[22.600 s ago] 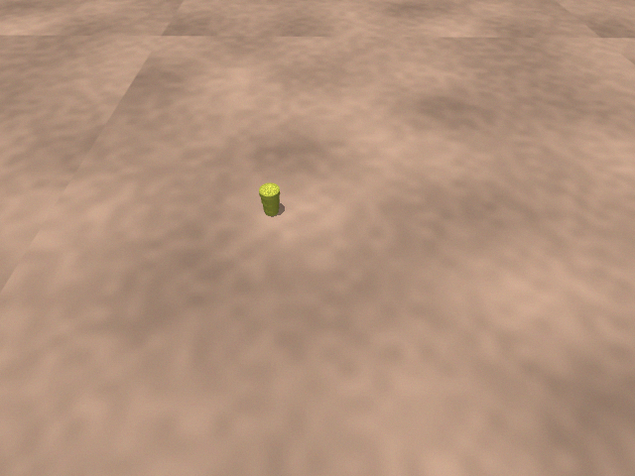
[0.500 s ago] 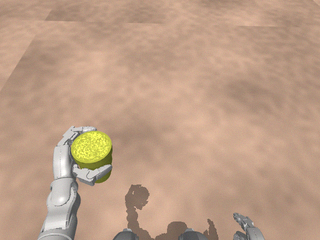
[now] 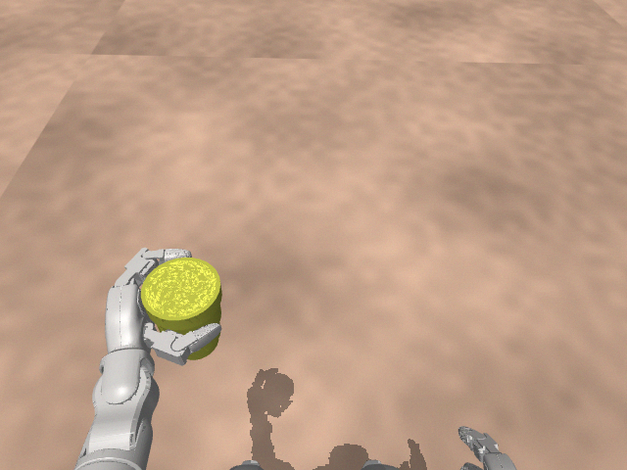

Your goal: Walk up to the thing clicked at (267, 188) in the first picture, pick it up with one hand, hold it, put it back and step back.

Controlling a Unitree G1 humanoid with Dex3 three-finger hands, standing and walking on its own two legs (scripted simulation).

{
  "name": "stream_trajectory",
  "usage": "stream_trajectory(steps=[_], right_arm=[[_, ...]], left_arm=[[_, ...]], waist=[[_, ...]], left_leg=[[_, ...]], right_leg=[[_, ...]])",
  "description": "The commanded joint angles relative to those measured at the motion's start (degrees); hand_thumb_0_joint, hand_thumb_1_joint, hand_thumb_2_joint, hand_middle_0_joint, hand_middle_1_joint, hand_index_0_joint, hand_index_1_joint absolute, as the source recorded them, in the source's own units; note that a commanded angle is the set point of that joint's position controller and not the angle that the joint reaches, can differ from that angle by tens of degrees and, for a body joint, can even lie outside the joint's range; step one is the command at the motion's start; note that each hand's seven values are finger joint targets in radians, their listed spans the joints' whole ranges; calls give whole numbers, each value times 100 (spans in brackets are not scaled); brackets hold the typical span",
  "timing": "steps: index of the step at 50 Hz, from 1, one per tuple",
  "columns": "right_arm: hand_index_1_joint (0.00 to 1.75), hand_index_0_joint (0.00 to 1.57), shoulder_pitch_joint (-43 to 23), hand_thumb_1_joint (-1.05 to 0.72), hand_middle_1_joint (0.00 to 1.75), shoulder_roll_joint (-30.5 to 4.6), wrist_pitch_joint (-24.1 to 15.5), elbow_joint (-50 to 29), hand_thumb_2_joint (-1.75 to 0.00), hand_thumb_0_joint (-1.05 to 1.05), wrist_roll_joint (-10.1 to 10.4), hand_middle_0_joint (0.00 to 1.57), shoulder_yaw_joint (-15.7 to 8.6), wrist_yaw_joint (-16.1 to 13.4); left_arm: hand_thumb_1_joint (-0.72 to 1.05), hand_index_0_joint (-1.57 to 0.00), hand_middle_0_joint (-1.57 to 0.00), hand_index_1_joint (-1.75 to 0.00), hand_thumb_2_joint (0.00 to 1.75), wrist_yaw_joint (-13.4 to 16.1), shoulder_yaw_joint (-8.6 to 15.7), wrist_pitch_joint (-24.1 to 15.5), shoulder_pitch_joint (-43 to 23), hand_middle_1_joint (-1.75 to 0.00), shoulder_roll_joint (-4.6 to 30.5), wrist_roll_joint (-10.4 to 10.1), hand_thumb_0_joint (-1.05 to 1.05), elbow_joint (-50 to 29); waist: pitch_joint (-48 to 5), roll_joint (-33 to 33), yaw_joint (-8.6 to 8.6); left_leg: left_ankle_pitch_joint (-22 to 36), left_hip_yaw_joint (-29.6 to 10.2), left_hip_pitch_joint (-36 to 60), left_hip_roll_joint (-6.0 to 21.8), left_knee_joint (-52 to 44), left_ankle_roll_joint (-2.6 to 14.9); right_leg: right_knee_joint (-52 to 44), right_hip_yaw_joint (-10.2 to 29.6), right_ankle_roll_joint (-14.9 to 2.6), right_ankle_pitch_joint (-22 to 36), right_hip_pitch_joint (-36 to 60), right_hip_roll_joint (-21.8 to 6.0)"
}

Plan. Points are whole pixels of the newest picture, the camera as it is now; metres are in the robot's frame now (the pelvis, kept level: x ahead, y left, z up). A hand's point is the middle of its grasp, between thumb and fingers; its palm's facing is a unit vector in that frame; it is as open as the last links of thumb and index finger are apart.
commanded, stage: hold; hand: left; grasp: from the side
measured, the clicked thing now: (189, 315) +0.32 +0.17 +0.00
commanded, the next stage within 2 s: none
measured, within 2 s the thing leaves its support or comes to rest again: neither
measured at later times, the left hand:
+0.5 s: hand (178, 308) +0.31 +0.17 +0.04, palm faces +0.20 -0.98 -0.04, open 11.7 cm
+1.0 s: hand (171, 315) +0.30 +0.18 +0.04, palm faces +0.20 -0.98 -0.04, open 11.7 cm
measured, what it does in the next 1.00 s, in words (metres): stands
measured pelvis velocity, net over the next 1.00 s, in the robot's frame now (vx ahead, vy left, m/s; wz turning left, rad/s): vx -0.01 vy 0.00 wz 0.00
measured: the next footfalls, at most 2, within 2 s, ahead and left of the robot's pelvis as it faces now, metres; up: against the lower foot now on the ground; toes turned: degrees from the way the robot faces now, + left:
none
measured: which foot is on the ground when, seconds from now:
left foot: down 0.00-1.00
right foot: down 0.00-1.00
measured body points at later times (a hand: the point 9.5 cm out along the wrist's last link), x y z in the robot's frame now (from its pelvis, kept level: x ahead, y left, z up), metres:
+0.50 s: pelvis -0.01 +0.00 +0.01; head +0.03 +0.01 +0.45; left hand +0.30 +0.22 +0.04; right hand +0.13 -0.24 -0.10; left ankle +0.01 +0.12 -0.69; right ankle +0.01 -0.13 -0.69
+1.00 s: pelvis -0.01 +0.00 +0.01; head +0.02 +0.01 +0.46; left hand +0.28 +0.23 +0.05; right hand +0.12 -0.24 -0.10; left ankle +0.01 +0.12 -0.69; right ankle +0.01 -0.13 -0.69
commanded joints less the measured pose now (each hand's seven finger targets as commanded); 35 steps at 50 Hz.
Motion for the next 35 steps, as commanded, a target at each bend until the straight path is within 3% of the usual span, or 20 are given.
stream_trajectory(steps=[1,2,3,5,6,9,10,14,15,16,18,21,22,25,26,27,30,32,33,35], right_arm=[[30,20,-97,-92,30,-759,-205,-734,-91,0,31,20,-260,-37],[30,20,-100,-92,30,-779,-221,-700,-90,0,40,20,-277,-49],[30,20,-129,-92,30,-770,-223,-711,-91,0,51,20,-281,-55],[30,20,-147,-92,30,-744,-221,-745,-91,0,47,20,-258,-49],[30,20,-159,-92,30,-784,-233,-724,-91,0,58,20,-284,-52],[30,20,-213,-92,30,-770,-225,-757,-91,0,44,20,-267,-39],[30,20,-218,-92,30,-777,-239,-755,-91,0,54,20,-284,-41],[30,20,-211,-92,30,-733,-248,-767,-90,0,56,20,-255,-24],[30,20,-242,-92,30,-751,-257,-770,-91,0,71,20,-272,-30],[30,20,-226,-92,30,-754,-252,-762,-91,0,83,20,-271,-47],[30,20,-248,-92,30,-750,-262,-764,-91,0,80,20,-258,-45],[30,20,-220,-91,30,-756,-281,-709,-90,0,73,20,-268,-21],[30,20,-239,-92,30,-755,-293,-719,-91,0,79,20,-278,-24],[30,20,-231,-92,30,-745,-280,-726,-91,0,67,20,-279,-9],[30,20,-216,-92,30,-752,-284,-710,-91,0,72,20,-279,-8],[30,20,-264,-92,30,-716,-299,-729,-91,0,72,20,-259,3],[30,20,-329,-92,30,-781,-332,-766,-91,0,76,20,-290,1],[30,20,-286,-92,30,-772,-332,-759,-91,0,75,20,-292,-2],[30,20,-258,-92,30,-754,-325,-752,-91,0,74,20,-277,-6],[30,20,-273,-92,30,-712,-337,-745,-91,0,87,20,-251,-16]], left_arm=[[-2,-115,-114,-130,115,-36,154,-713,-2032,-130,608,-179,0,-1977],[-2,-115,-113,-131,115,7,350,-720,-2196,-131,831,-180,0,-2189],[-4,-117,-115,-132,115,28,343,-717,-2246,-132,872,-162,0,-2306],[-4,-115,-113,-131,114,6,178,-659,-1951,-130,552,-213,0,-2014],[-2,-115,-114,-131,114,31,345,-660,-2068,-130,735,-212,0,-2122],[-4,-114,-113,-130,114,38,128,-638,-2066,-130,610,-136,0,-2079],[-3,-115,-113,-130,113,54,252,-643,-2158,-130,732,-148,0,-2212],[-2,-115,-113,-131,114,30,143,-598,-2113,-131,640,-157,0,-2273],[-2,-117,-115,-132,116,50,268,-609,-2239,-132,782,-152,0,-2350],[-1,-116,-114,-132,116,47,288,-556,-1962,-132,728,-153,0,-2046],[-3,-116,-114,-132,115,36,260,-602,-2206,-131,786,-172,0,-2374],[0,-115,-113,-132,117,20,109,-525,-1853,-132,465,-185,0,-1762],[0,-116,-114,-133,117,38,266,-622,-2190,-132,713,-195,0,-2225],[0,-116,-115,-132,116,9,249,-662,-2079,-132,780,-137,0,-2271],[0,-117,-115,-133,117,5,216,-642,-1984,-132,704,-142,0,-2137],[-1,-116,-114,-132,116,-17,34,-650,-1918,-132,493,-167,0,-2104],[-3,-116,-115,-132,115,30,242,-691,-2217,-132,758,-156,0,-2242],[-1,-116,-114,-131,115,30,287,-706,-2011,-131,782,-140,0,-2243],[-2,-115,-113,-131,115,46,331,-738,-2175,-131,879,-155,0,-2565],[0,-115,-114,-132,116,30,312,-710,-1946,-131,742,-198,0,-2354]], waist=[[-1988,209,-31],[-2033,341,46],[-1951,368,33],[-1955,152,-14],[-1969,239,36],[-1802,323,2],[-1864,387,43],[-1907,325,29],[-1819,344,35],[-1829,169,42],[-1831,296,23],[-1648,76,-31],[-1693,213,31],[-1860,307,51],[-1790,232,21],[-1667,178,-5],[-1846,371,27],[-1896,276,59],[-1918,370,72],[-1782,147,62]], left_leg=[[1975,6,1048,-129,-809,18],[1932,27,1055,-136,-827,21],[1791,52,1079,-152,-862,30],[1789,32,1036,-141,-872,34],[1759,44,1079,-136,-906,33],[1764,14,1120,-124,-976,-1],[1757,23,1160,-124,-972,3],[1712,26,1125,-130,-1010,10],[1579,36,1092,-146,-1026,20],[1642,47,1128,-129,-1024,36],[1580,63,1181,-141,-1056,32],[1634,51,1057,-128,-1032,38],[1616,57,1080,-133,-1033,40],[1600,55,1151,-146,-1035,27],[1542,50,1149,-137,-1057,33],[1464,57,1069,-148,-1065,40],[1524,59,1185,-141,-1052,28],[1535,26,1155,-137,-1068,26],[1479,53,1163,-152,-1056,33],[1335,58,1018,-153,-1080,58]], right_leg=[[-601,-22,-137,1975,1009,169],[-622,2,-133,1980,1023,162],[-672,22,-121,1875,999,143],[-689,-7,-114,1851,1090,165],[-710,2,-122,1840,1071,157],[-708,-40,-147,1731,973,168],[-729,-26,-141,1739,994,165],[-769,-21,-134,1729,1131,166],[-807,-9,-121,1633,1096,153],[-845,-12,-110,1701,1132,156],[-864,14,-108,1661,1134,141],[-847,-15,-107,1715,1055,156],[-842,0,-104,1722,1087,133],[-837,4,-122,1649,1112,132],[-854,-4,-117,1612,1057,145],[-866,-9,-107,1566,1059,134],[-849,13,-123,1586,1037,133],[-825,-19,-126,1569,1098,143],[-862,14,-117,1553,1128,130],[-909,8,-87,1466,1184,124]])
